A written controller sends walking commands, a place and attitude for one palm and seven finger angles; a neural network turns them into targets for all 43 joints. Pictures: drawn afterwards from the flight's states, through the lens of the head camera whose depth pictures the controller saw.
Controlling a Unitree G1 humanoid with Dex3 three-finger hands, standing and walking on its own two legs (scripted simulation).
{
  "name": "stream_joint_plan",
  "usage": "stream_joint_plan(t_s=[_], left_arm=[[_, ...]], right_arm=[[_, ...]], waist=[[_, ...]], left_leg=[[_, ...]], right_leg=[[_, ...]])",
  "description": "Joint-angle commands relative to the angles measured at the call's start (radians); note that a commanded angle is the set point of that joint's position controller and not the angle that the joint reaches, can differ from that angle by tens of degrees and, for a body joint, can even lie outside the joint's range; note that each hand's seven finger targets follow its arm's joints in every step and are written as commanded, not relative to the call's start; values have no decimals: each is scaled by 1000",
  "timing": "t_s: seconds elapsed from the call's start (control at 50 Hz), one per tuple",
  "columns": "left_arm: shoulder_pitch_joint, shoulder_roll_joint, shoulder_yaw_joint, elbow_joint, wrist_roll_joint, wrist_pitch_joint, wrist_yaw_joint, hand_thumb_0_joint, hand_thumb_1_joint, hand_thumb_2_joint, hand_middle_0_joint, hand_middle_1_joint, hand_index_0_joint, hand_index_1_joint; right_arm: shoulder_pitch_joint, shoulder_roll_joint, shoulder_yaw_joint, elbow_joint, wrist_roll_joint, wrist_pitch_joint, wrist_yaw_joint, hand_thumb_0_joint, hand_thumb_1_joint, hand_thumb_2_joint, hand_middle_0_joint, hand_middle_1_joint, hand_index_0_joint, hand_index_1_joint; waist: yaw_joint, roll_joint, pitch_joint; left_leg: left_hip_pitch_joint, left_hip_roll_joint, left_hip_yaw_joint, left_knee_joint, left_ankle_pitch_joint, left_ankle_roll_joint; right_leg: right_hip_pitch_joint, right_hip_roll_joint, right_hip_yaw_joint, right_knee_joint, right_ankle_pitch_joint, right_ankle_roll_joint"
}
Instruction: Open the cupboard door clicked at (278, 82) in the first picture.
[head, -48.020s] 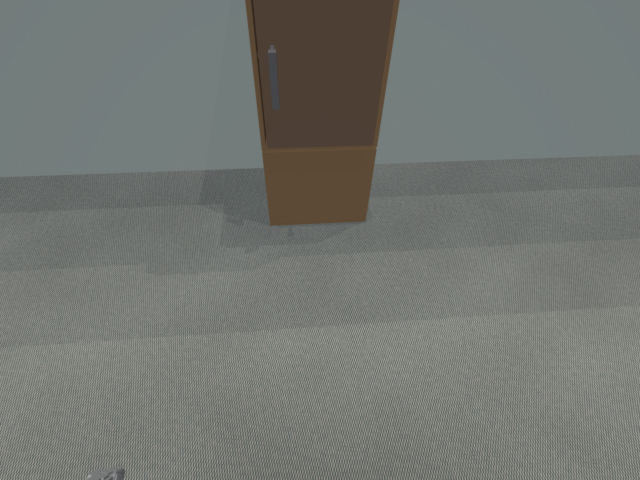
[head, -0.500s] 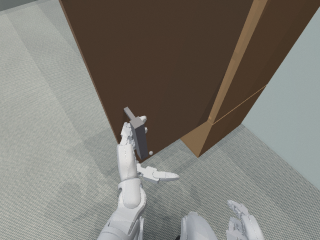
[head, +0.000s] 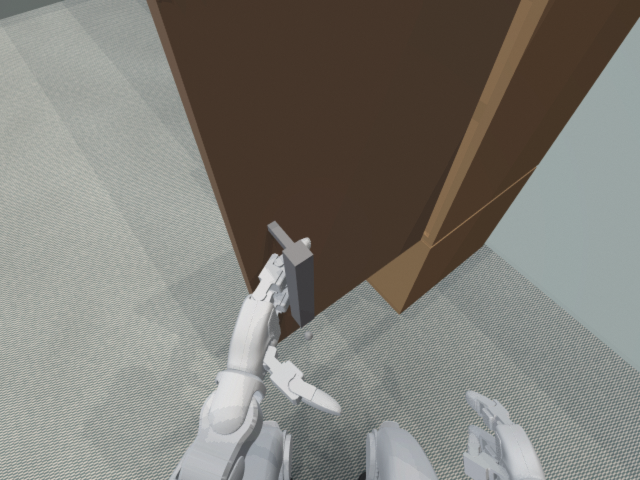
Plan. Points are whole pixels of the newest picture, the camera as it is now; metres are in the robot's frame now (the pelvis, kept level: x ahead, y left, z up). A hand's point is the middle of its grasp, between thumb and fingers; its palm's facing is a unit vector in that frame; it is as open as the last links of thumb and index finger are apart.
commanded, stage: slide the hand sideways off the handle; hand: left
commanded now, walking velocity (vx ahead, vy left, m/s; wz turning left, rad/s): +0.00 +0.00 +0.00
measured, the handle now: (291, 278) +0.35 +0.05 +0.04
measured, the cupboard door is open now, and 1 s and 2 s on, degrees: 89 89 89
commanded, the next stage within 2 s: draw the hand back to the body in 0.80 s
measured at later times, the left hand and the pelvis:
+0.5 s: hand (272, 374) +0.24 +0.06 +0.03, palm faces -0.16 -0.99 -0.01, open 16.3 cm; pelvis +0.01 -0.01 -0.01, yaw +1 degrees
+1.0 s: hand (236, 397) +0.21 +0.10 +0.04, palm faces -0.17 -0.98 -0.04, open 16.3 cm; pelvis +0.00 -0.02 -0.02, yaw +0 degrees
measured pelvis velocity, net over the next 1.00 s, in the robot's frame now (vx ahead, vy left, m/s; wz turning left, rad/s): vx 0.00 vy -0.02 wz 0.00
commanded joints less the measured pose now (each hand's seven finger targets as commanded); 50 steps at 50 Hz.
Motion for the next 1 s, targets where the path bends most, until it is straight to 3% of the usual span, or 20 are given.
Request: stream_joint_plan(t_s=[0.0, 0.24, 0.36, 0.42, 0.5, 0.56, 0.62, 0.64, 0.7, 0.8, 0.84, 0.88, 0.92, 0.96, 0.98], left_arm=[[-11, -13, -8, -290, 25, -95, 13, 0, -500, 300, -150, -300, -150, -300], [133, 35, -3, -463, -12, -85, -54, 0, -500, 300, -150, -300, -150, -300], [249, 91, 55, -483, -28, -64, -91, 0, -500, 300, -150, -300, -150, -300], [266, 121, 99, -485, -41, -61, -110, 0, -500, 300, -150, -300, -150, -300], [325, 158, 156, -530, -81, -78, -141, 0, -500, 300, -150, -300, -150, -300], [345, 169, 167, -548, -104, -84, -173, 0, -500, 300, -150, -300, -150, -300], [390, 180, 191, -548, -127, -88, -201, 0, -500, 300, -150, -300, -150, -300], [374, 185, 190, -555, -129, -90, -208, 0, -500, 300, -150, -300, -150, -300], [409, 198, 215, -536, -141, -89, -226, 0, -500, 300, -150, -300, -150, -300], [422, 211, 234, -565, -168, -93, -251, 0, -500, 300, -150, -300, -150, -300], [388, 211, 224, -565, -166, -89, -253, 0, -500, 300, -150, -300, -150, -300], [369, 209, 215, -576, -161, -86, -247, 0, -500, 300, -150, -300, -150, -300], [369, 277, 275, -670, -168, -78, -239, 0, -500, 300, -150, -300, -150, -300], [424, 307, 314, -708, -174, -44, -229, 0, -500, 300, -150, -300, -150, -300], [438, 286, 299, -720, -178, -27, -230, 0, -500, 300, -150, -300, -150, -300]], right_arm=[[-52, -104, -44, -171, -3, -39, -1, 0, -900, -900, 200, 300, 200, 300], [-43, -98, -39, -190, 6, -50, -31, 0, -900, -900, 200, 300, 200, 300], [-43, -97, -38, -205, 6, -60, -39, 0, -900, -900, 200, 300, 200, 300], [-41, -97, -38, -206, 8, -62, -48, 0, -900, -900, 200, 300, 200, 300], [-43, -95, -40, -207, 13, -75, -58, 0, -900, -900, 200, 300, 200, 300], [-47, -98, -41, -206, 16, -85, -62, 0, -900, -900, 200, 300, 200, 300], [-49, -98, -45, -205, 20, -91, -67, 0, -900, -900, 200, 300, 200, 300], [-47, -101, -45, -201, 20, -94, -69, 0, -900, -900, 200, 300, 200, 300], [-47, -102, -51, -200, 22, -97, -75, 0, -900, -900, 200, 300, 200, 300], [-51, -103, -51, -203, 24, -110, -82, 0, -900, -900, 200, 300, 200, 300], [-52, -107, -50, -203, 26, -113, -85, 0, -900, -900, 200, 300, 200, 300], [-53, -109, -48, -205, 24, -118, -87, 0, -900, -900, 200, 300, 200, 300], [-46, -113, -50, -220, 28, -114, -91, 0, -900, -900, 200, 300, 200, 300], [-38, -107, -49, -229, 34, -103, -94, 0, -900, -900, 200, 300, 200, 300], [-37, -103, -45, -236, 39, -99, -95, 0, -900, -900, 200, 300, 200, 300]], waist=[[17, -38, -297], [-12, -47, -294], [5, -38, -292], [2, -69, -272], [16, -52, -294], [7, -44, -279], [9, -39, -263], [0, -35, -261], [2, -52, -248], [11, -29, -257], [-4, -46, -236], [-2, -31, -240], [26, 5, -296], [42, 18, -327], [37, 13, -315]], left_leg=[[197, -9, -74, -175, 245, -24], [189, -8, -84, -140, 264, -20], [155, -13, -73, -122, 270, -17], [122, -16, -63, -109, 231, -16], [107, -17, -54, -95, 235, -15], [90, -17, -56, -84, 244, -13], [74, -15, -50, -78, 215, -15], [74, -14, -51, -73, 211, -15], [57, -12, -52, -65, 201, -15], [46, -12, -52, -60, 187, -14], [33, -10, -52, -53, 159, -12], [36, -11, -55, -53, 151, -10], [87, -11, -55, -85, 175, -10], [130, -14, -53, -124, 210, -9], [156, -14, -53, -145, 219, -9]], right_leg=[[195, 21, 22, -140, 222, -32], [195, 27, 22, -133, 264, -20], [215, 28, 31, -130, 280, -21], [229, 28, 44, -143, 264, -15], [259, 28, 61, -149, 277, -13], [261, 28, 67, -150, 291, -11], [249, 26, 76, -158, 256, -5], [238, 26, 77, -158, 252, -5], [227, 28, 78, -156, 229, -3], [227, 27, 87, -157, 195, -5], [201, 25, 93, -169, 144, -2], [185, 27, 88, -164, 119, -5], [233, 31, 86, -173, 136, -9], [295, 37, 76, -192, 176, -10], [305, 38, 64, -203, 195, -7]])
